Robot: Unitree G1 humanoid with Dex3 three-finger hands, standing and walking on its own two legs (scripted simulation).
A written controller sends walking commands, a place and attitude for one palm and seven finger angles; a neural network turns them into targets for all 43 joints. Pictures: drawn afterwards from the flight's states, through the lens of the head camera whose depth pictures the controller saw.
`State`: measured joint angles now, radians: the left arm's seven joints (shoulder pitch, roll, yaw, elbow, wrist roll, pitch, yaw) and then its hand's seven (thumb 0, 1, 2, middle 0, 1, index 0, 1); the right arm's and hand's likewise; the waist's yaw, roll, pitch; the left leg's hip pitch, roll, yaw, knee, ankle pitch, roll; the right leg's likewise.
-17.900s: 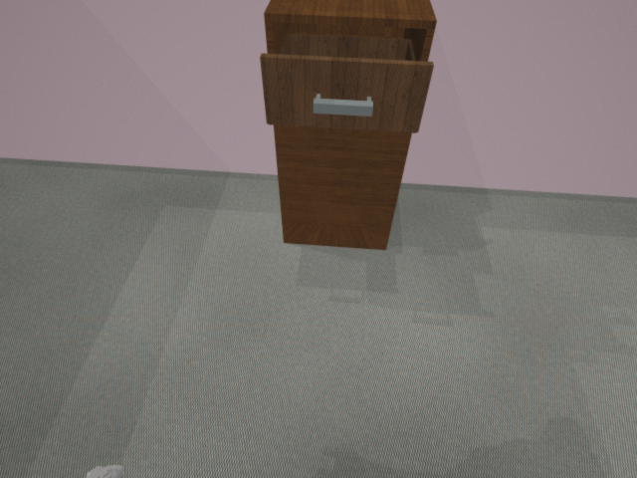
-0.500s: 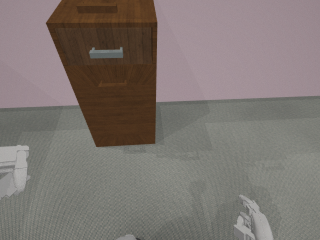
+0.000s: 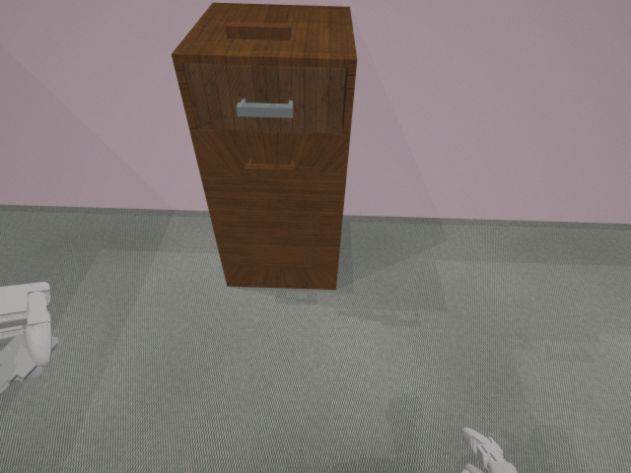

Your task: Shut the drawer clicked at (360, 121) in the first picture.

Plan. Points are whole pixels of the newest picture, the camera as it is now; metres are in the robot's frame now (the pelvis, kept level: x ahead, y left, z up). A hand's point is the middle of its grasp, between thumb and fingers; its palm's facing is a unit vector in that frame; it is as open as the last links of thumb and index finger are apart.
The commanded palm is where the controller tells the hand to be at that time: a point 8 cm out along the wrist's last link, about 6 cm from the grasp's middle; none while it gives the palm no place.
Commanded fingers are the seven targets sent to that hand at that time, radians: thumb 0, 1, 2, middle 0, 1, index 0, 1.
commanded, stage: stop stepping back and stand still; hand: left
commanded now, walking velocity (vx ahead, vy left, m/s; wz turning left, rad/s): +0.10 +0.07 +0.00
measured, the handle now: (266, 106) +0.93 +0.18 +0.03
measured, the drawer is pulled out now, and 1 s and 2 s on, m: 0.00 0.00 0.00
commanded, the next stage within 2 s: let the arm hang, fingers relaxed in 0.30 s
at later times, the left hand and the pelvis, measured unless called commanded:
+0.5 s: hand (98, 387) +0.20 +0.26 +0.05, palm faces +0.22 -0.85 -0.47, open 3.1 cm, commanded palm none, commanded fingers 0.00 0.90 0.90 -1.16 -1.34 -1.16 -1.34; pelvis +0.00 +0.01 +0.00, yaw +4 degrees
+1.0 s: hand out of the picture -0.06 +0.21 -0.15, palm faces +0.06 -0.97 -0.22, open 5.5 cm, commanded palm none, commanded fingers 0.00 0.90 0.90 -0.20 -0.30 -0.20 -0.30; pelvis +0.00 +0.03 +0.02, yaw +2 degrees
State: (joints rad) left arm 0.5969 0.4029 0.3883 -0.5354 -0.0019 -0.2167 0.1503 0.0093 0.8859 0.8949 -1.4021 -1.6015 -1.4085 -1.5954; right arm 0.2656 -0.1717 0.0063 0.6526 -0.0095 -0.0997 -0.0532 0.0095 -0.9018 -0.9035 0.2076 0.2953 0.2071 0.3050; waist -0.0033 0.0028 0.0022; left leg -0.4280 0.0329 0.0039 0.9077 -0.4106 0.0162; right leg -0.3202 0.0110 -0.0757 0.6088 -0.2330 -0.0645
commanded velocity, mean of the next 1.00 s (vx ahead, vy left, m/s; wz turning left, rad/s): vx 0.01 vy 0.00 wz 0.00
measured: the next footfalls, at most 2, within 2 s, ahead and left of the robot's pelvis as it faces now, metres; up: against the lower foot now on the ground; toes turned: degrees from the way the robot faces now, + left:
left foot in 0.18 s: +0.06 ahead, +0.14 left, +0.00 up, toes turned +6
